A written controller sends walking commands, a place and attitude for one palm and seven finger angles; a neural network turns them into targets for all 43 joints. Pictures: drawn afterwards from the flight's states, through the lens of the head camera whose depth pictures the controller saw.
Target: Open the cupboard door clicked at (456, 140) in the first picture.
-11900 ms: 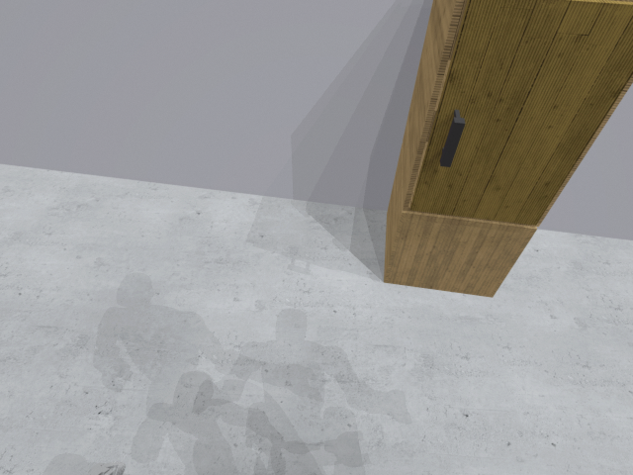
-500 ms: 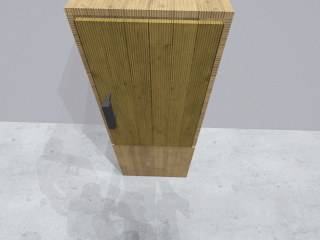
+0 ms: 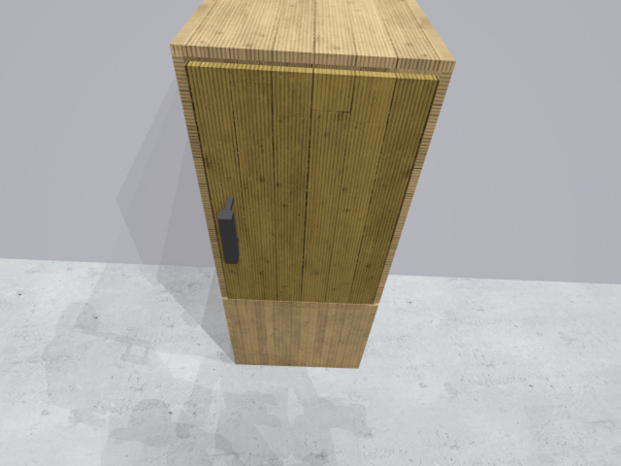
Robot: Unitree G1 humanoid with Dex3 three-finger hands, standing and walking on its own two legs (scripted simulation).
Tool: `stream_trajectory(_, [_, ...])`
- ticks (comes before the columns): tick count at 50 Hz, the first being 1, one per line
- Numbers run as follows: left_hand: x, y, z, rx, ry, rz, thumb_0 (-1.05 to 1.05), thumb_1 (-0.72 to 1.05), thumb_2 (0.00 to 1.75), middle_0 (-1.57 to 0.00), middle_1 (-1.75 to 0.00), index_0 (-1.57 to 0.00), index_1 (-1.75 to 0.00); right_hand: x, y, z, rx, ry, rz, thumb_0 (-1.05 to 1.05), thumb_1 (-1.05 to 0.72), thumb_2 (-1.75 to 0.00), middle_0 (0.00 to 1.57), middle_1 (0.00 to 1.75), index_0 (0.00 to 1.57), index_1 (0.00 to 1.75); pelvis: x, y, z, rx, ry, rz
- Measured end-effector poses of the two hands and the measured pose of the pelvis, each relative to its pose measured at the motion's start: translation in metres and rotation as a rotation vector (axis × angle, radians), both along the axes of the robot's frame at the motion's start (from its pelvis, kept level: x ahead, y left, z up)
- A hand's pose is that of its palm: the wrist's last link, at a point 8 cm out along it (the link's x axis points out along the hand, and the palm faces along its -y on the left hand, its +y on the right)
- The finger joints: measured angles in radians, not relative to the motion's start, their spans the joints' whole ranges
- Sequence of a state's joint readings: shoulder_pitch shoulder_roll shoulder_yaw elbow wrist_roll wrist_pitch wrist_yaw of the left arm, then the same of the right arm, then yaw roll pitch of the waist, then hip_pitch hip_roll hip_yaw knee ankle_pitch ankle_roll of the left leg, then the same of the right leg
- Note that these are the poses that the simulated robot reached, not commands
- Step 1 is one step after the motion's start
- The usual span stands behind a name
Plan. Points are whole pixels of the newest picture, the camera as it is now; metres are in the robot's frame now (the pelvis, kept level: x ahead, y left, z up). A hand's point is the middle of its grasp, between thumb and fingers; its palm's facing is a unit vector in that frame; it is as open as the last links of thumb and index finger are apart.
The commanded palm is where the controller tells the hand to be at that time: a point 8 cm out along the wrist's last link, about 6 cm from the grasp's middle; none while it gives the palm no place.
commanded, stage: come to a stop and stand still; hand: left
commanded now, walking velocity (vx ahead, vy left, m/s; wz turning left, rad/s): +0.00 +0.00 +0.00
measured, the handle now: (231, 230) +0.55 +0.19 -0.06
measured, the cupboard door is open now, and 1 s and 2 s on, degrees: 0 0 0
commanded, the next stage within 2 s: look again from close up in 0.78 s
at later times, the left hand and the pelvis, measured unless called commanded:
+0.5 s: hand out of the picture -0.07 +0.21 -0.18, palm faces +0.01 -0.98 -0.18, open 7.4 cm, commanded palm none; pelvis -0.04 +0.03 +0.01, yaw +0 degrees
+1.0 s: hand out of the picture -0.11 +0.17 -0.18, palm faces +0.08 -0.99 -0.14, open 7.4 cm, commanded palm none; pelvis -0.05 +0.03 +0.00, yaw +0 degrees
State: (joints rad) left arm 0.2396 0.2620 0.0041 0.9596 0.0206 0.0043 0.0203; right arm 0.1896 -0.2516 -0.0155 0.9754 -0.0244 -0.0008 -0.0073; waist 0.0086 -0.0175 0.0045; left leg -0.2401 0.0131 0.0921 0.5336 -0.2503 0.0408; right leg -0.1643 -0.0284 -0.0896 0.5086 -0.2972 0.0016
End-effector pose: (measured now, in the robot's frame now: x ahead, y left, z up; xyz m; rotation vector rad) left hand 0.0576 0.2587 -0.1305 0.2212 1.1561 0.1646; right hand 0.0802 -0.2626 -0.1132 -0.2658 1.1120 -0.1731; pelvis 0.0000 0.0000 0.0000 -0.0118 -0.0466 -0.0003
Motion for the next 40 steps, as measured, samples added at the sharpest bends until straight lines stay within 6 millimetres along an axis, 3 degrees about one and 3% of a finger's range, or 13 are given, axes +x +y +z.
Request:
stream_trajectory(9, [-0.028,0.013,-0.003,-0.019,0.043,-0.005,0.0,0.9,0.9,-0.2,-0.3,-0.2,-0.3,-0.041,0.027,-0.003,0.029,0.063,-0.012,0.01,-0.91,-0.9,0.2,0.3,0.2,0.3,-0.017,0.018,0.004,-0.002,0.0,-0.002])
stream_trajectory(17, [-0.08,0.012,-0.01,-0.043,0.162,0.024,0.0,0.9,0.9,-0.2,-0.3,-0.2,-0.3,-0.084,0.048,-0.013,0.065,0.159,-0.053,0.01,-0.91,-0.9,0.2,0.3,0.2,0.3,-0.028,0.029,0.005,0.0,0.003,-0.003])
stream_trajectory(24, [-0.127,-0.001,-0.015,-0.078,0.268,0.057,0.0,0.91,0.9,-0.19,-0.3,-0.19,-0.3,-0.114,0.065,-0.018,0.094,0.226,-0.091,0.01,-0.91,-0.9,0.2,0.3,0.2,0.3,-0.035,0.034,0.005,0.001,0.003,-0.005])
stream_trajectory(32, [-0.163,-0.02,-0.016,-0.117,0.334,0.089,0.0,0.91,0.9,-0.19,-0.3,-0.19,-0.3,-0.132,0.079,-0.024,0.127,0.261,-0.115,0.01,-0.91,-0.9,0.2,0.3,0.2,0.3,-0.042,0.035,0.004,0.0,0.002,-0.007])
stream_trajectory(40, [-0.178,-0.034,-0.016,-0.136,0.339,0.116,0.0,0.91,0.9,-0.19,-0.3,-0.19,-0.3,-0.14,0.084,-0.028,0.146,0.267,-0.118,0.01,-0.91,-0.9,0.2,0.3,0.2,0.3,-0.049,0.032,0.003,-0.002,0.009,0.002])
